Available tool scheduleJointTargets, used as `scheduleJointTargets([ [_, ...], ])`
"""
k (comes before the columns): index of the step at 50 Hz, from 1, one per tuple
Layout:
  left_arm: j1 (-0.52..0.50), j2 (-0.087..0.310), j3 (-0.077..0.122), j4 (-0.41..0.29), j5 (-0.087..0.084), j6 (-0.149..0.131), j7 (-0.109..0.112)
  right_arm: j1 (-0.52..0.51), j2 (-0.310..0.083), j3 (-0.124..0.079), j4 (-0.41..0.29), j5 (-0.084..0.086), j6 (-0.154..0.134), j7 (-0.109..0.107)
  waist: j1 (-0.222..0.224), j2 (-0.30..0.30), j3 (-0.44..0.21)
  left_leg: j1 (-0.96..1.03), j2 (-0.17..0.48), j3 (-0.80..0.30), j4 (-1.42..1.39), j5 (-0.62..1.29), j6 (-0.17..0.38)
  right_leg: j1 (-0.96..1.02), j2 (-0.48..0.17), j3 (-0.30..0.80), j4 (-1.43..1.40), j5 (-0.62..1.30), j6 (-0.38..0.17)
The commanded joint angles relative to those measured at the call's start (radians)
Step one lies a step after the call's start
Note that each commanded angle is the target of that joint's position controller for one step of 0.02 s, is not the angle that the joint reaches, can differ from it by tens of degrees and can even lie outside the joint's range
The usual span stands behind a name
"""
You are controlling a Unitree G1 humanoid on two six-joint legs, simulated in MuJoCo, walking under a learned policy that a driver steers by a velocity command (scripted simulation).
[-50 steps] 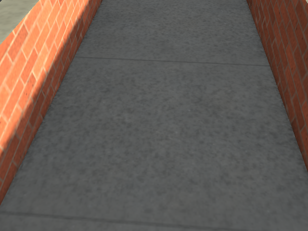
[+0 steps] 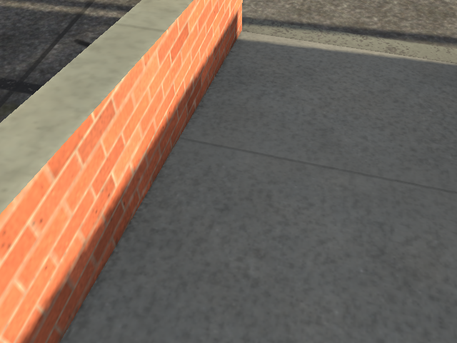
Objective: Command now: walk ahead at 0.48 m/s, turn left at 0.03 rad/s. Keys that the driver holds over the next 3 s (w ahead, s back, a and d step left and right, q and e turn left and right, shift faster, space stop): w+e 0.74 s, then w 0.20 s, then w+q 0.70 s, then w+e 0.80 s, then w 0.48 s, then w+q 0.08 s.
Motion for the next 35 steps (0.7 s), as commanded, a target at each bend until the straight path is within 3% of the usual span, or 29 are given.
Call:
scheduleJointTargets([
  [1, 0.370, 0.172, 0.055, 0.089, 0.026, -0.036, 0.014, 0.033, -0.120, -0.024, -0.023, 0.006, -0.011, -0.001, 0.163, -0.031, -0.110, -0.249, 0.110, -0.021, 0.495, 0.553, 0.054, 0.446, -0.057, 0.031, 0.105, 0.145, -0.051],
  [2, 0.460, 0.224, 0.061, 0.097, 0.041, -0.033, 0.008, 0.146, -0.026, -0.009, -0.013, 0.026, -0.015, -0.005, 0.134, -0.241, -0.243, -0.503, -0.006, 0.065, 0.903, -0.191, 0.023, 0.693, -0.316, 0.329, 0.261, 0.501, -0.158],
  [3, 0.498, 0.289, 0.090, 0.111, -0.022, -0.010, 0.002, 0.229, -0.097, -0.015, -0.015, 0.040, -0.010, -0.006, 0.149, -0.339, -0.386, -0.734, -0.035, 0.079, 1.048, -0.163, -0.007, 0.835, -0.429, 0.757, 0.079, 0.054, -0.337],
  [4, 0.368, 0.190, 0.076, 0.066, -0.031, 0.007, 0.005, 0.066, -0.127, -0.015, -0.027, 0.007, -0.003, -0.010, 0.145, -0.132, -0.202, -0.842, 0.069, 0.075, 1.029, -0.032, -0.013, 0.699, -0.351, 0.720, -0.032, -0.327, -0.304],
  [5, 0.283, 0.134, 0.059, 0.041, -0.025, 0.013, 0.011, -0.111, -0.140, -0.015, -0.071, -0.011, -0.010, 0.004, 0.163, -0.015, -0.055, -0.835, 0.109, 0.078, 0.907, 0.077, -0.020, 0.520, -0.294, 0.589, -0.069, -0.356, -0.262],
  [6, 0.255, 0.120, 0.051, 0.043, -0.009, 0.015, 0.016, -0.177, -0.119, -0.012, -0.089, -0.023, -0.012, 0.014, 0.138, 0.047, 0.008, -0.766, 0.139, 0.071, 0.799, 0.137, -0.031, 0.377, -0.261, 0.521, -0.084, -0.201, -0.247],
  [7, 0.278, 0.121, 0.048, 0.055, -0.014, 0.011, 0.023, -0.190, -0.099, -0.010, -0.101, -0.040, 0.002, 0.023, 0.114, 0.039, 0.022, -0.698, 0.159, 0.066, 0.707, 0.145, -0.044, 0.290, -0.239, 0.487, -0.091, -0.078, -0.242],
  [8, 0.300, 0.118, 0.045, 0.080, -0.019, 0.005, 0.022, -0.179, -0.081, -0.006, -0.101, -0.046, 0.015, 0.026, 0.092, 0.010, 0.022, -0.644, 0.170, 0.071, 0.635, 0.135, -0.054, 0.239, -0.214, 0.449, -0.094, 0.016, -0.230],
  [11, 0.333, 0.134, 0.051, 0.095, -0.027, -0.007, 0.023, -0.212, -0.054, 0.006, -0.126, -0.033, 0.032, 0.029, 0.071, -0.020, 0.000, -0.611, 0.177, 0.099, 0.469, 0.177, -0.075, 0.200, -0.177, 0.369, -0.114, 0.147, -0.233],
  [16, 0.380, 0.106, 0.048, 0.099, -0.046, 0.017, 0.027, -0.431, -0.039, 0.026, -0.203, -0.013, 0.019, 0.051, 0.131, -0.022, 0.021, -0.504, 0.142, 0.140, 0.119, 0.526, -0.095, 0.156, -0.068, 0.268, -0.139, 0.047, -0.160],
  [19, 0.424, 0.118, 0.052, 0.102, -0.036, 0.023, 0.032, -0.506, -0.045, 0.033, -0.229, -0.005, 0.013, 0.048, 0.166, -0.022, 0.039, -0.477, 0.126, 0.118, -0.014, 0.575, -0.105, 0.203, -0.076, 0.321, -0.094, -0.035, -0.149],
  [21, 0.437, 0.131, 0.058, 0.097, -0.025, 0.028, 0.040, -0.512, -0.069, 0.029, -0.239, -0.004, 0.003, 0.044, 0.170, -0.020, 0.046, -0.446, 0.123, 0.085, -0.097, 0.549, -0.107, 0.241, -0.083, 0.379, -0.035, -0.099, -0.138],
  [23, 0.428, 0.150, 0.070, 0.090, -0.014, 0.031, 0.047, -0.469, -0.091, 0.022, -0.232, -0.002, -0.012, 0.037, 0.152, -0.023, 0.047, -0.377, 0.122, 0.065, -0.162, 0.492, -0.096, 0.259, -0.076, 0.424, 0.049, -0.111, -0.128],
  [24, 0.420, 0.148, 0.073, 0.089, -0.015, 0.032, 0.048, -0.401, -0.099, 0.019, -0.212, -0.006, -0.025, 0.032, 0.120, 0.005, 0.027, -0.287, 0.119, 0.069, -0.208, 0.499, -0.085, 0.246, -0.043, 0.411, 0.138, -0.105, -0.113],
  [25, 0.423, 0.126, 0.071, 0.087, -0.023, 0.025, 0.044, -0.296, -0.132, 0.010, -0.187, -0.022, -0.043, 0.026, 0.077, 0.062, -0.033, -0.123, 0.162, 0.036, -0.201, 0.498, -0.064, 0.178, 0.017, 0.362, 0.310, -0.135, -0.095],
  [26, 0.423, 0.078, 0.061, 0.055, -0.044, 0.014, 0.044, -0.127, -0.208, -0.005, -0.172, -0.044, -0.052, 0.013, 0.018, 0.179, -0.163, 0.108, 0.366, -0.118, -0.124, 0.584, -0.022, 0.032, 0.077, 0.254, 0.579, -0.376, -0.072],
  [27, 0.550, 0.045, 0.056, 0.051, -0.069, 0.021, 0.057, -0.097, -0.280, -0.021, -0.182, -0.046, -0.033, 0.007, 0.067, 0.304, -0.244, 0.232, 0.583, -0.413, -0.141, 0.656, 0.093, -0.165, 0.182, 0.109, 0.807, -0.872, -0.057],
  [28, 0.552, 0.112, 0.069, 0.063, -0.023, 0.036, 0.064, -0.039, -0.242, -0.024, -0.163, -0.012, -0.015, 0.015, 0.058, 0.233, -0.222, 0.201, 0.596, -0.507, -0.120, 0.664, 0.149, -0.264, 0.108, 0.077, 0.888, -0.859, -0.055],
  [29, 0.487, 0.103, 0.066, 0.056, -0.012, 0.048, 0.058, -0.078, -0.189, -0.018, -0.167, -0.004, -0.011, 0.014, 0.055, 0.247, -0.167, 0.139, 0.579, -0.507, -0.176, 0.400, 0.180, -0.335, 0.070, 0.067, 0.962, -0.781, -0.055],
  [30, 0.387, 0.106, 0.065, 0.050, 0.003, 0.055, 0.041, -0.141, -0.110, 0.003, -0.184, -0.001, -0.011, 0.018, 0.052, 0.136, -0.034, -0.015, 0.491, -0.364, -0.247, 0.328, 0.135, -0.327, 0.025, 0.078, 0.896, -0.681, -0.048],
  [31, 0.339, 0.092, 0.068, 0.042, 0.008, 0.061, 0.022, -0.188, -0.099, 0.010, -0.190, -0.011, -0.012, 0.016, 0.071, 0.158, 0.030, -0.121, 0.440, -0.255, -0.287, 0.388, 0.091, -0.278, 0.006, 0.081, 0.818, -0.612, -0.040],
  [32, 0.329, 0.083, 0.067, 0.037, 0.011, 0.073, 0.010, -0.184, -0.101, 0.011, -0.177, -0.011, -0.017, 0.015, 0.088, 0.184, 0.054, -0.167, 0.412, -0.182, -0.297, 0.551, 0.077, -0.244, -0.007, 0.074, 0.775, -0.580, -0.030],
  [35, 0.283, 0.063, 0.063, 0.012, 0.004, 0.095, -0.004, -0.136, -0.112, 0.005, -0.142, 0.015, -0.042, 0.018, 0.112, 0.174, 0.000, -0.136, 0.383, -0.037, -0.303, 0.860, 0.069, -0.222, -0.008, 0.052, 0.702, -0.451, -0.020],
])
Next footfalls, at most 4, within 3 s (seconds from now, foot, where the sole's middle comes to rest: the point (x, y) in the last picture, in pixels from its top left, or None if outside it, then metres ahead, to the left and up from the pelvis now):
0.02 right None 0.15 -0.10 -0.80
0.52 left None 0.43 0.08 -0.83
1.02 right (286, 313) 0.58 -0.21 -0.87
1.52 left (255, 235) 0.89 -0.16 -0.91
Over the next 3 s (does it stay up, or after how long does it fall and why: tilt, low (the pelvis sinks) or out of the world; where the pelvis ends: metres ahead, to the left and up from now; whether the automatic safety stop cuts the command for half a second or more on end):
stays up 1.50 -0.43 -0.24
